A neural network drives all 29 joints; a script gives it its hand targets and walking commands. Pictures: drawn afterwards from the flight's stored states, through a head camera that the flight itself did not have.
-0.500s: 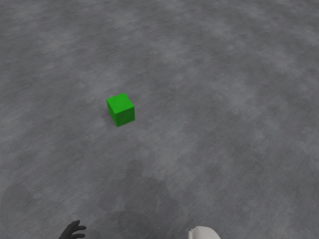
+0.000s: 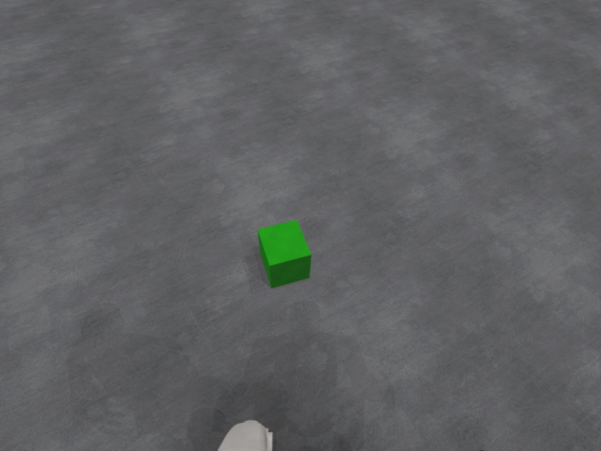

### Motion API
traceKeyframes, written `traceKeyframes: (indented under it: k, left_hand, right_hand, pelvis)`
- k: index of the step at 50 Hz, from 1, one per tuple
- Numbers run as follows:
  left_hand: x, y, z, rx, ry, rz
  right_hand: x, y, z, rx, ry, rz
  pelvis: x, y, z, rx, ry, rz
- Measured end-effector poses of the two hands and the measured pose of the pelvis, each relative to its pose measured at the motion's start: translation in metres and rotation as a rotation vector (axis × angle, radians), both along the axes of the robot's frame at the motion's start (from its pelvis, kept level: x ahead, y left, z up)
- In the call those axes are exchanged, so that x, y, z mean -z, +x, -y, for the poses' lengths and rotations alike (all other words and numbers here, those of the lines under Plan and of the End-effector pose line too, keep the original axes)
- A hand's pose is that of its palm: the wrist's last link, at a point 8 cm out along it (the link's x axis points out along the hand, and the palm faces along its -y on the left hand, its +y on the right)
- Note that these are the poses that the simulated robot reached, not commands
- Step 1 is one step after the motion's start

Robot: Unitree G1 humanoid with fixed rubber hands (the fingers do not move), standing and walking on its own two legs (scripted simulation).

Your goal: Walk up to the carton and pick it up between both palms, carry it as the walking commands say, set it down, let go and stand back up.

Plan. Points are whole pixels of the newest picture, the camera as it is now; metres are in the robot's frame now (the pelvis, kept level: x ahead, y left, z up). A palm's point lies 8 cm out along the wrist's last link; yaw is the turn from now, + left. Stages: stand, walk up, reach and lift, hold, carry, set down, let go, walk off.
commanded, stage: walk up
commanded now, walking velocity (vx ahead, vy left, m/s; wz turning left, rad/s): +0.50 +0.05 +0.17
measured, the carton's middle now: (284, 254) +0.85 +0.09 -0.69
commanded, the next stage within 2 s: none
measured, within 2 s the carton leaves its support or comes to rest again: neither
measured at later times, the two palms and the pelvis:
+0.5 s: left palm (137, 308) +0.35 +0.30 -0.11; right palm (450, 417) +0.19 -0.19 -0.10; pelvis +0.24 +0.05 +0.02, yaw +1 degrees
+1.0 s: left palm (149, 333) +0.31 +0.28 -0.12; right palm (426, 261) +0.47 -0.21 -0.13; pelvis +0.37 +0.02 +0.01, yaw +3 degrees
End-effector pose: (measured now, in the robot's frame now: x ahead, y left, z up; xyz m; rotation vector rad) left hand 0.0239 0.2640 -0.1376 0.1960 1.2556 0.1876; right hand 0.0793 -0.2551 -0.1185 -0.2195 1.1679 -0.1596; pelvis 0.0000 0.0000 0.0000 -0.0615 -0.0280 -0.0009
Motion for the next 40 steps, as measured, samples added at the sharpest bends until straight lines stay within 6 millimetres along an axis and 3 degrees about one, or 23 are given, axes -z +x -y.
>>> traceKeyframes:
  k: [3,5,8,10,13,17,20,25,30,34,36,40]
  left_hand:
    - [0.002,-0.023,-0.007,-0.063,-0.022,-0.114]
    - [0.005,-0.027,-0.012,-0.094,-0.046,-0.166]
    - [0.017,-0.011,-0.02,-0.112,-0.083,-0.205]
    - [0.024,0.016,-0.027,-0.101,-0.1,-0.198]
    - [0.02,0.084,-0.038,-0.057,-0.1,-0.112]
    - [0.001,0.187,-0.05,0.02,-0.077,0.041]
    - [-0.012,0.25,-0.053,0.057,-0.061,0.112]
    - [-0.024,0.325,-0.041,0.096,-0.063,0.148]
    - [-0.024,0.391,-0.004,0.134,-0.078,0.176]
    - [-0.008,0.423,0.021,0.136,-0.036,0.201]
    - [-0.006,0.416,0.028,0.116,-0.024,0.165]
    - [-0.014,0.377,0.025,0.028,0.003,0.061]
  right_hand:
    - [-0.013,0.079,-0.014,-0.079,0.001,0.095]
    - [-0.019,0.123,-0.029,-0.118,0.001,0.14]
    - [-0.019,0.174,-0.051,-0.152,-0.01,0.185]
    - [-0.014,0.193,-0.063,-0.152,-0.021,0.194]
    - [-0.007,0.187,-0.074,-0.115,-0.017,0.136]
    - [-0.007,0.15,-0.079,-0.013,0.004,0.0]
    - [-0.011,0.126,-0.078,0.062,0.011,-0.089]
    - [-0.016,0.112,-0.067,0.147,0.009,-0.194]
    - [-0.008,0.128,-0.051,0.17,0.026,-0.272]
    - [0.023,0.158,-0.029,0.167,0.057,-0.306]
    - [0.032,0.187,-0.019,0.153,0.061,-0.292]
    - [0.031,0.257,-0.008,0.073,0.066,-0.21]
  pelvis:
    - [-0.002,0.029,-0.011,-0.011,0.004,-0.001]
    - [-0.001,0.05,-0.02,-0.013,0.007,-0.007]
    - [0.008,0.087,-0.04,-0.007,0.008,-0.024]
    - [0.014,0.107,-0.052,0.004,0.022,-0.031]
    - [0.008,0.13,-0.063,0.0,0.016,-0.028]
    - [-0.006,0.164,-0.066,-0.023,0.019,-0.026]
    - [-0.014,0.19,-0.064,-0.035,0.019,-0.026]
    - [-0.019,0.235,-0.052,-0.025,0.02,-0.028]
    - [-0.014,0.277,-0.03,-0.012,0.041,-0.036]
    - [0.009,0.312,-0.006,-0.007,0.088,-0.041]
    - [0.011,0.321,-0.002,-0.008,0.068,-0.022]
    - [0.001,0.336,-0.002,-0.039,0.067,-0.002]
